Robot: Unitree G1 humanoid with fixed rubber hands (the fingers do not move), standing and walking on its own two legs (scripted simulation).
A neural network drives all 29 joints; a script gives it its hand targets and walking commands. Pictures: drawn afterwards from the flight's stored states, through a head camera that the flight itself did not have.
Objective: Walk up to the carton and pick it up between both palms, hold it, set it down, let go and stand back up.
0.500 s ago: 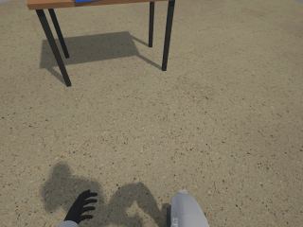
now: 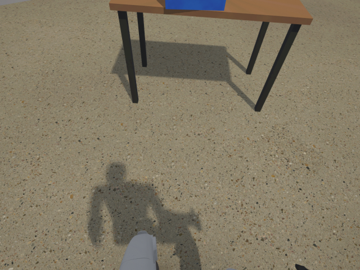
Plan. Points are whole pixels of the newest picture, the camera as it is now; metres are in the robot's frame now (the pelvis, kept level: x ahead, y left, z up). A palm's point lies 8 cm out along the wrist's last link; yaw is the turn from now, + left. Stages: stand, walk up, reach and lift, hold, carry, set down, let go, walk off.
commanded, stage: walk up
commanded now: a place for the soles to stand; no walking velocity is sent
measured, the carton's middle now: out of the picture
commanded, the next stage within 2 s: none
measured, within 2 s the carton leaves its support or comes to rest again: neither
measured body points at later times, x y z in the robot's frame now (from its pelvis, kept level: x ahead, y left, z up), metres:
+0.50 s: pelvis +0.22 +0.00 +0.01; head +0.24 +0.02 +0.46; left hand +0.35 +0.22 -0.12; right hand +0.25 -0.24 -0.11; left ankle +0.17 +0.12 -0.71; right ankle +0.36 -0.16 -0.68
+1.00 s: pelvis +0.43 -0.02 +0.00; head +0.43 +0.01 +0.45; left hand +0.41 +0.21 -0.16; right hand +0.54 -0.25 -0.11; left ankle +0.55 +0.08 -0.70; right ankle +0.40 -0.15 -0.71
